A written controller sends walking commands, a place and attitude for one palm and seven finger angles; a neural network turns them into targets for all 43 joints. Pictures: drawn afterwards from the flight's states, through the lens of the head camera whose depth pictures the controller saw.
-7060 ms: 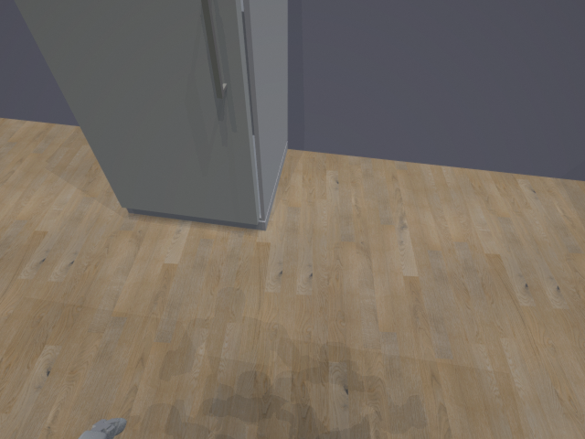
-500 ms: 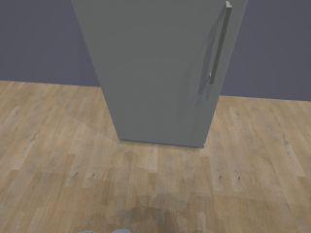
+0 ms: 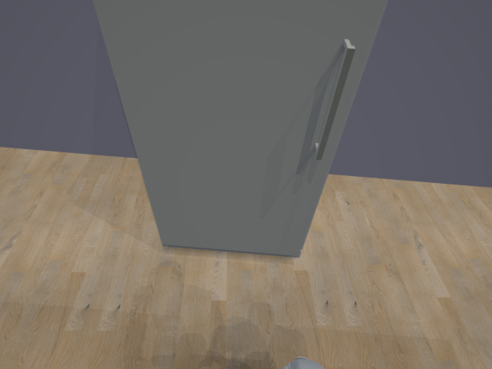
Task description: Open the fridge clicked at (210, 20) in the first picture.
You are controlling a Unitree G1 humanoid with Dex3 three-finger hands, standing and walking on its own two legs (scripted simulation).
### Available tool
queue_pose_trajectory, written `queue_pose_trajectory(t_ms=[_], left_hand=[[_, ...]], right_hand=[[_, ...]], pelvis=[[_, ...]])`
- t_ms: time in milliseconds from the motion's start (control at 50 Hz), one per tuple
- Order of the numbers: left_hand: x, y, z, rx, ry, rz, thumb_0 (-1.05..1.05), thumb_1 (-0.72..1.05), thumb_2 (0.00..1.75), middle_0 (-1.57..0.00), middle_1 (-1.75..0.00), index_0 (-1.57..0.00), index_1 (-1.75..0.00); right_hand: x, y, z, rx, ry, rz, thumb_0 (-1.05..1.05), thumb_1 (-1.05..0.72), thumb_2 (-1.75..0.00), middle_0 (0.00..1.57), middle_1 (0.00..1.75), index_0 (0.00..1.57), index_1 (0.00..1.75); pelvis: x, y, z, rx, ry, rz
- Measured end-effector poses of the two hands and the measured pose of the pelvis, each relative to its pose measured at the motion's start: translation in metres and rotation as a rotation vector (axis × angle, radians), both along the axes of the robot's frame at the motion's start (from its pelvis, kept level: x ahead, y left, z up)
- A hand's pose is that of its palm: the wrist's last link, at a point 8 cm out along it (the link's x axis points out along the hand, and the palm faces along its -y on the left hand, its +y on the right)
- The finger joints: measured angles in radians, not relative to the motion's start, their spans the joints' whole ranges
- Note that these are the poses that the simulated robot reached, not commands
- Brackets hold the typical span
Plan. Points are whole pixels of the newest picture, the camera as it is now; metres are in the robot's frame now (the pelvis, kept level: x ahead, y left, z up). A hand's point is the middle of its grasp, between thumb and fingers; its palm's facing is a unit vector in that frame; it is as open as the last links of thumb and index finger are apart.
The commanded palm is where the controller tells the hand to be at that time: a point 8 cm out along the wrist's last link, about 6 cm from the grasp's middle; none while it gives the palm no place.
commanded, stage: take the last steps up to it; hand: right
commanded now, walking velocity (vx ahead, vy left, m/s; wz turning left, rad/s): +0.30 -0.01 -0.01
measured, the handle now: (331, 106) +0.70 -0.17 +0.09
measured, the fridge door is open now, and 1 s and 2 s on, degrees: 0 0 0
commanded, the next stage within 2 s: come to a stop and stand still in 0.56 s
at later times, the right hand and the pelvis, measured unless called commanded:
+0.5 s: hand (384, 356) +0.21 -0.27 -0.17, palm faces +0.05 +0.98 -0.19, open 7.4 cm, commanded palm none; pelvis +0.15 -0.08 +0.00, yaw +2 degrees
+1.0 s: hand (345, 301) +0.32 -0.21 -0.17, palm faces +0.01 +0.97 -0.24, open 7.2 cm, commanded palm none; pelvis +0.21 -0.04 -0.01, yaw +2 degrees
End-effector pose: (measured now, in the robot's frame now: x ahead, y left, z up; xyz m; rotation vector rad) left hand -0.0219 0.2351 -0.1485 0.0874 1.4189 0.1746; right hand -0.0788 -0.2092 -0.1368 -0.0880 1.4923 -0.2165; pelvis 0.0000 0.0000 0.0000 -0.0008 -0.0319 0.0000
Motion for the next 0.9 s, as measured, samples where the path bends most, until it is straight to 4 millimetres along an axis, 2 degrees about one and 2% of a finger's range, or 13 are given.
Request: queue_pose_trajectory(t_ms=[80,160,220,280,360,440,520,600,680,740,780,840,900], left_hand=[[0.058,-0.017,0.000,0.003,-0.044,-0.059,0.01,0.91,0.89,-0.19,-0.30,-0.20,-0.30],[0.131,-0.043,0.000,0.028,-0.132,-0.126,0.01,0.92,0.89,-0.19,-0.30,-0.20,-0.30],[0.180,-0.063,-0.003,0.058,-0.233,-0.149,0.01,0.92,0.89,-0.19,-0.30,-0.20,-0.30],[0.201,-0.081,0.005,0.060,-0.288,-0.123,0.01,0.92,0.89,-0.19,-0.30,-0.20,-0.30],[0.211,-0.087,0.019,0.081,-0.317,-0.052,-0.02,0.95,0.89,-0.20,-0.30,-0.20,-0.30],[0.207,-0.085,0.021,0.088,-0.268,-0.036,-0.02,0.96,0.89,-0.20,-0.30,-0.20,-0.30],[0.191,-0.089,0.013,0.064,-0.175,-0.006,-0.01,0.94,0.89,-0.20,-0.30,-0.20,-0.30],[0.170,-0.093,0.005,0.024,-0.069,0.043,0.00,0.92,0.89,-0.20,-0.30,-0.20,-0.30],[0.151,-0.093,-0.005,-0.019,0.037,0.103,0.00,0.91,0.89,-0.20,-0.30,-0.20,-0.30],[0.142,-0.088,-0.015,-0.050,0.117,0.133,0.00,0.91,0.89,-0.20,-0.30,-0.20,-0.30],[0.143,-0.083,-0.020,-0.063,0.159,0.140,0.00,0.91,0.89,-0.20,-0.30,-0.20,-0.30],[0.156,-0.074,-0.019,-0.058,0.175,0.133,0.01,0.91,0.89,-0.20,-0.30,-0.20,-0.30],[0.179,-0.064,-0.019,-0.043,0.143,0.098,0.01,0.91,0.89,-0.20,-0.30,-0.20,-0.30]], right_hand=[[-0.016,0.001,-0.003,0.042,0.096,-0.056,0.01,-0.91,-0.90,0.20,0.29,0.20,0.30],[-0.014,-0.009,-0.013,0.085,0.173,-0.102,0.01,-0.91,-0.90,0.20,0.30,0.20,0.30],[0.004,-0.027,-0.027,0.111,0.213,-0.098,0.01,-0.91,-0.90,0.20,0.30,0.20,0.30],[0.049,-0.052,-0.031,0.099,0.169,-0.051,0.01,-0.91,-0.90,0.20,0.30,0.20,0.30],[0.137,-0.085,-0.027,0.055,0.004,0.019,0.01,-0.91,-0.90,0.20,0.29,0.20,0.30],[0.226,-0.106,-0.016,0.008,-0.177,0.064,0.01,-0.91,-0.90,0.19,0.29,0.20,0.30],[0.297,-0.111,-0.004,-0.019,-0.295,0.102,0.01,-0.91,-0.90,0.19,0.29,0.20,0.30],[0.350,-0.101,0.004,-0.029,-0.342,0.154,0.00,-0.91,-0.90,0.19,0.29,0.20,0.30],[0.391,-0.079,0.004,-0.029,-0.343,0.216,0.00,-0.91,-0.90,0.19,0.29,0.20,0.30],[0.413,-0.058,-0.003,-0.031,-0.350,0.243,0.01,-0.91,-0.90,0.19,0.29,0.20,0.30],[0.418,-0.044,-0.006,-0.028,-0.347,0.243,0.00,-0.91,-0.90,0.19,0.29,0.20,0.30],[0.412,-0.028,-0.007,-0.013,-0.321,0.227,0.00,-0.91,-0.90,0.19,0.29,0.20,0.30],[0.408,-0.030,-0.004,-0.035,-0.328,0.171,-0.02,-0.93,-0.90,0.20,0.30,0.21,0.30]], pelvis=[[0.023,-0.016,-0.004,0.008,0.011,-0.013],[0.052,-0.040,-0.015,0.018,0.021,-0.019],[0.072,-0.059,-0.027,0.017,0.016,-0.010],[0.087,-0.070,-0.022,0.017,0.003,0.018],[0.108,-0.080,-0.009,0.012,0.002,0.027],[0.130,-0.084,-0.003,0.000,0.006,0.028],[0.152,-0.082,-0.001,-0.011,0.004,0.030],[0.174,-0.075,-0.002,-0.015,-0.001,0.039],[0.196,-0.061,-0.006,-0.017,-0.001,0.054],[0.215,-0.045,-0.016,-0.027,0.000,0.060],[0.222,-0.038,-0.018,-0.008,-0.002,0.056],[0.226,-0.032,-0.016,-0.009,0.000,0.046],[0.224,-0.030,-0.013,-0.017,0.001,0.035]])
